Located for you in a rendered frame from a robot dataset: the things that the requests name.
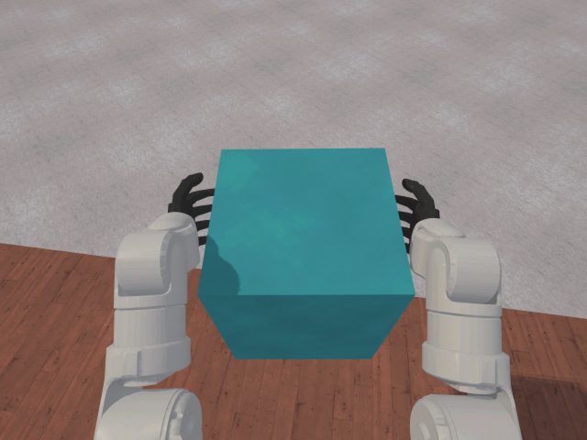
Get right robot hand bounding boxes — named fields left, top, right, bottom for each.
left=395, top=179, right=440, bottom=254

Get left robot hand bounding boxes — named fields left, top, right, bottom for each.
left=168, top=172, right=215, bottom=246

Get robot left forearm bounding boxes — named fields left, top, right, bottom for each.
left=94, top=212, right=200, bottom=440

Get carton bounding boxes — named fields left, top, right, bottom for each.
left=197, top=148, right=415, bottom=359

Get robot right upper arm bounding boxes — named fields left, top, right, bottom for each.
left=410, top=394, right=521, bottom=440

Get robot left upper arm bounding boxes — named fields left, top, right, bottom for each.
left=95, top=388, right=203, bottom=440

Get robot right forearm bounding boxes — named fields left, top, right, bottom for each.
left=409, top=218, right=522, bottom=440

